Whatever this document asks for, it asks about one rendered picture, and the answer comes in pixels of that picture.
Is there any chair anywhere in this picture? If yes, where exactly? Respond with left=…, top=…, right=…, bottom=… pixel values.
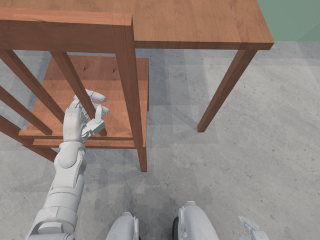
left=0, top=7, right=149, bottom=172

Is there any robot left hand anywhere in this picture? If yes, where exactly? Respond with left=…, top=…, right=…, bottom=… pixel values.
left=63, top=89, right=110, bottom=145

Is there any robot left shin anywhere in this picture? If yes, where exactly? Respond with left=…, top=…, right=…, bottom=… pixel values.
left=122, top=212, right=132, bottom=216

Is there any robot right hand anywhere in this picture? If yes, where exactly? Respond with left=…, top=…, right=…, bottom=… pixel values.
left=237, top=216, right=269, bottom=240

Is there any left robot forearm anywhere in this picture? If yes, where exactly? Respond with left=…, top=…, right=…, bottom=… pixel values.
left=25, top=141, right=87, bottom=240

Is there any table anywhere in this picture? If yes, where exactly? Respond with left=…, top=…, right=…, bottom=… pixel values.
left=0, top=0, right=275, bottom=133

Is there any right robot thigh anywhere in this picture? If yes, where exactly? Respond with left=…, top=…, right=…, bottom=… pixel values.
left=178, top=205, right=220, bottom=240

